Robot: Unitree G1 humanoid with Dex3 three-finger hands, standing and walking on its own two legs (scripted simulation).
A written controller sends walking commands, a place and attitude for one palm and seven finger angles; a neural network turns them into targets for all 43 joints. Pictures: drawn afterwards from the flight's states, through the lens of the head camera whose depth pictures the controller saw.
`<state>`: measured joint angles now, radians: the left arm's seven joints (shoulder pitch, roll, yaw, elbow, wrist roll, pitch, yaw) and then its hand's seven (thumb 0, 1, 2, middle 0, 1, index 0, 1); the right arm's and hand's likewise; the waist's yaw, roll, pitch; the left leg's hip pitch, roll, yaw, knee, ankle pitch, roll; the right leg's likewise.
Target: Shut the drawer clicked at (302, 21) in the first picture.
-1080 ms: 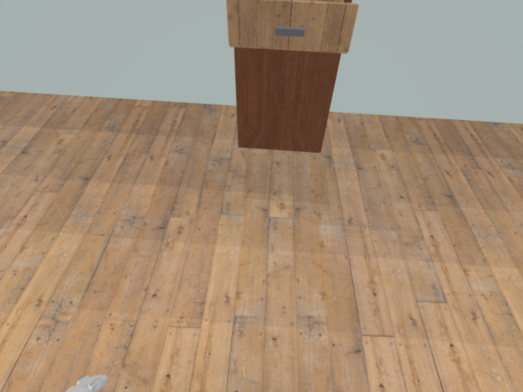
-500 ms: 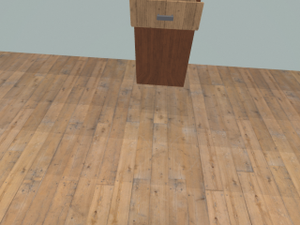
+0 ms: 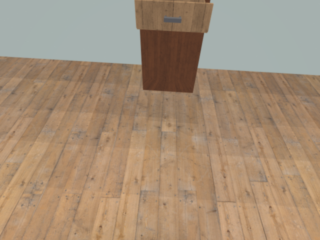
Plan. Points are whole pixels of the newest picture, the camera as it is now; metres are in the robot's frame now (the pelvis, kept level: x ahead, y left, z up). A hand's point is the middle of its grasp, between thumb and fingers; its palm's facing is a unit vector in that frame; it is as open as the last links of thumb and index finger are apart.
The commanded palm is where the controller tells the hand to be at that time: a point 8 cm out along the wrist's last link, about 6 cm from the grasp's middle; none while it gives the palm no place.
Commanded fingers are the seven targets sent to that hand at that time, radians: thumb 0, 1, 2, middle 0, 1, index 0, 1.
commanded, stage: look at it before walking up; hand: left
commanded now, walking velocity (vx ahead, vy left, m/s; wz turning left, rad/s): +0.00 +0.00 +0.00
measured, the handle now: (172, 18) +1.28 -0.01 +0.04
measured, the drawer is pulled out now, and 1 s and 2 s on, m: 0.29 0.29 0.29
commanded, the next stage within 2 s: walk to a spot facing it in 0.36 s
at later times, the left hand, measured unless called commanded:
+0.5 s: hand out of the picture +0.08 +0.25 -0.16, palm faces -0.04 -0.94 -0.33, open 7.4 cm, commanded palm none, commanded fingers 0.00 0.90 0.90 -0.20 -0.30 -0.20 -0.30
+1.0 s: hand out of the picture +0.11 +0.14 -0.18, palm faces -0.11 -0.98 -0.18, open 7.4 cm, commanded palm none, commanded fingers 0.00 0.90 0.90 -0.20 -0.30 -0.20 -0.30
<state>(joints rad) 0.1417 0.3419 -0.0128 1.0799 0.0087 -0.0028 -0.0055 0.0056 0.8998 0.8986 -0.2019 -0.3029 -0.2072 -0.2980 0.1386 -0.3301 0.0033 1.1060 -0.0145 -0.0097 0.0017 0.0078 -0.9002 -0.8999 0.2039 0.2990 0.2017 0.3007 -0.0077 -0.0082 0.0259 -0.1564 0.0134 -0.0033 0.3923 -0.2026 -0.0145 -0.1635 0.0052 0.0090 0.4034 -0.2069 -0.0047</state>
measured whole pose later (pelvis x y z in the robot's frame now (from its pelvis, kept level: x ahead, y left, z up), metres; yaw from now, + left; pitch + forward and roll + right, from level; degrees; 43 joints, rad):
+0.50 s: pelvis +0.01 +0.00 +0.00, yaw +0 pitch -2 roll +0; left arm 0.15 0.34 -0.01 1.09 0.01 0.00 0.00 0.01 0.90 0.90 -0.20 -0.30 -0.21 -0.30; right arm 0.12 -0.33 0.00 1.11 -0.01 -0.01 0.00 0.01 -0.90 -0.90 0.20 0.30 0.20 0.30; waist 0.00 -0.01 0.03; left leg -0.14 0.01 0.00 0.37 -0.20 -0.01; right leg -0.15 0.00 0.02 0.38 -0.21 0.00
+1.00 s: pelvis +0.13 -0.04 -0.01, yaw -11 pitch -1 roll +0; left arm 0.42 0.16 0.02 1.07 0.02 -0.06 0.00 0.00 0.90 0.90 -0.20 -0.30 -0.20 -0.30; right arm 0.28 -0.20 -0.04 1.11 -0.03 0.00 0.01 0.01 -0.90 -0.90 0.20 0.30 0.20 0.30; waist 0.03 0.01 0.03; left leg -0.47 0.10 0.08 1.14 -0.34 -0.02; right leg -0.13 0.05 -0.04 0.48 -0.34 -0.07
